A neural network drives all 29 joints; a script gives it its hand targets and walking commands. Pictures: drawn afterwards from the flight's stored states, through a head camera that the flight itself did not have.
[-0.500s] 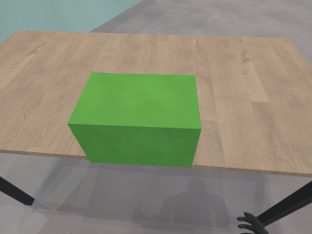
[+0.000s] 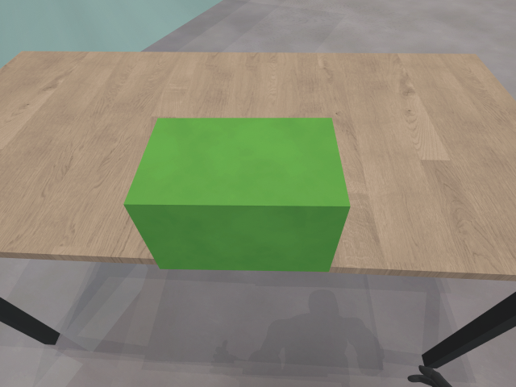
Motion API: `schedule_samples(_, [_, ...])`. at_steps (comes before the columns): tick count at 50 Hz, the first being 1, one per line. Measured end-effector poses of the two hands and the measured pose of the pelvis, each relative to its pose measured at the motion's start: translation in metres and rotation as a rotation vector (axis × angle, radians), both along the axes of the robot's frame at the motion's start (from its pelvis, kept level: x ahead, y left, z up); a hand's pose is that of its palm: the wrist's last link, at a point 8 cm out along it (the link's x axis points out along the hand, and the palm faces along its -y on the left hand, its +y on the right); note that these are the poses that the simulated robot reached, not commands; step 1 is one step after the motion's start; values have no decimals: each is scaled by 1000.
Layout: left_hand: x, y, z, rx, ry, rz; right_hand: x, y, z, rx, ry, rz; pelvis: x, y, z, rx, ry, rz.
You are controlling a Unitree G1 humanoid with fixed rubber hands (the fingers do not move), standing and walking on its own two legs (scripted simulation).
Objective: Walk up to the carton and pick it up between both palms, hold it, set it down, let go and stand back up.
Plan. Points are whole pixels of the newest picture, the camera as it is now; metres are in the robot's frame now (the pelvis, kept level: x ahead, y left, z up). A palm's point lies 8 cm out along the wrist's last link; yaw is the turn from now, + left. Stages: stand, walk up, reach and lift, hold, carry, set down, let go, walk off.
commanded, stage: walk up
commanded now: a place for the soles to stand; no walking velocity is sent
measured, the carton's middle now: (243, 195) +0.38 +0.03 +0.09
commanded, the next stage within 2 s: reach and lift in 1.60 s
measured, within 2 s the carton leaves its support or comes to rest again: neither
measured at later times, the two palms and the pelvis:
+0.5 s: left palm out of the picture +0.15 +0.30 -0.08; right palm out of the picture +0.07 -0.21 -0.10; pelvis +0.01 +0.05 +0.01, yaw -6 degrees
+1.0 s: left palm out of the picture +0.14 +0.30 -0.09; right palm out of the picture +0.07 -0.21 -0.10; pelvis +0.02 +0.06 +0.01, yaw -9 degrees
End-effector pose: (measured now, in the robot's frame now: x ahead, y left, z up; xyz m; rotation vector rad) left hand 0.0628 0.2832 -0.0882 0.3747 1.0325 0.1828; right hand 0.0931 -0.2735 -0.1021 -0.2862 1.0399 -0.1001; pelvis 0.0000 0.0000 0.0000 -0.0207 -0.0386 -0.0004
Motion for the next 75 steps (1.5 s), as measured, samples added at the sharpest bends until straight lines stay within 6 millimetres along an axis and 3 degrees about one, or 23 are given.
schedule_samples(6, [10, 26, -1, 10, 40, 3, -14, 21, 0, 7, 9, -61, 4, 20, 1, 8, 6, -35])
schedule_samples(13, [53, 4, 1, -37, -46, -74, -39, 33, -12, 20, 77, -119, 5, 27, 1, 17, 8, -76])
schedule_samples(17, [67, -5, 4, -61, -87, -105, -37, 43, -17, 41, 74, -125, 7, 32, 1, 5, 3, -90])
schedule_samples(28, [88, 20, 9, -109, -122, -125, -21, 66, 6, 31, -28, -143, 14, 57, 9, 15, 8, -107])
schedule_samples(35, [82, 25, 0, -112, -77, -126, -17, 66, 16, -1, -39, -142, 14, 62, 11, 18, 7, -118])
schedule_samples(46, [77, 22, 0, -92, -41, -136, -19, 62, 10, 17, -35, -158, 16, 59, 9, 23, 5, -139])
schedule_samples(75, [111, -4, 9, -79, -95, -236, -53, 40, 0, 11, 2, -243, 15, 45, 5, 34, 9, -214])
